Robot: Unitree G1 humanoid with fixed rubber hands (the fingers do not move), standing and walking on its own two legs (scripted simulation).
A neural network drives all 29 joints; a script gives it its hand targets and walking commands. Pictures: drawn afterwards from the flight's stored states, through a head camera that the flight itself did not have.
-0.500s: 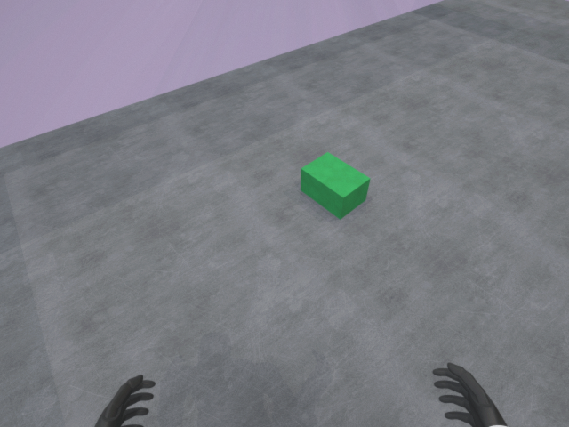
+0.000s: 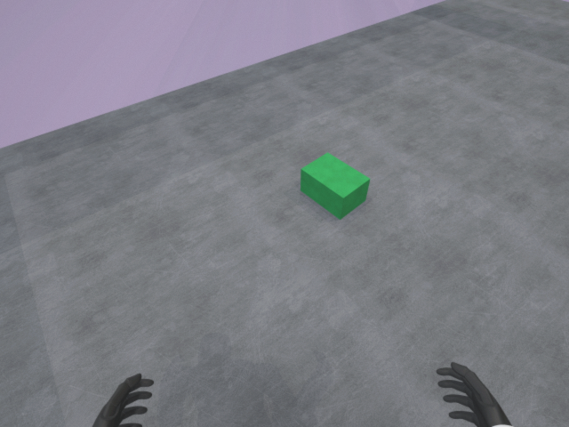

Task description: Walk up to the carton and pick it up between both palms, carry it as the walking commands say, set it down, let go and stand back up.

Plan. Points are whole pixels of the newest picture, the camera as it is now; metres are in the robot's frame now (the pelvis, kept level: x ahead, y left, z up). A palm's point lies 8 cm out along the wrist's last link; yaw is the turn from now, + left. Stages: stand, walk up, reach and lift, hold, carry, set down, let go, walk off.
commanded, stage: stand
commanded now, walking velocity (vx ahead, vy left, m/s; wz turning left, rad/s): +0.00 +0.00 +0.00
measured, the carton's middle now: (333, 184) +1.28 -0.24 -0.68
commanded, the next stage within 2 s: walk up in 1.82 s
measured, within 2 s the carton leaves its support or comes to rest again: neither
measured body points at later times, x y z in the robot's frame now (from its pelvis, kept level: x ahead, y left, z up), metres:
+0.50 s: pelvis -0.01 +0.00 +0.00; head -0.01 +0.00 +0.45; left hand +0.16 +0.27 -0.07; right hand +0.16 -0.26 -0.08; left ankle -0.01 +0.12 -0.72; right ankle +0.00 -0.12 -0.72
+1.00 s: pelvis -0.02 +0.00 +0.00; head -0.02 +0.00 +0.45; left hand +0.15 +0.27 -0.07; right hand +0.15 -0.26 -0.07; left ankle -0.01 +0.12 -0.72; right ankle +0.00 -0.12 -0.72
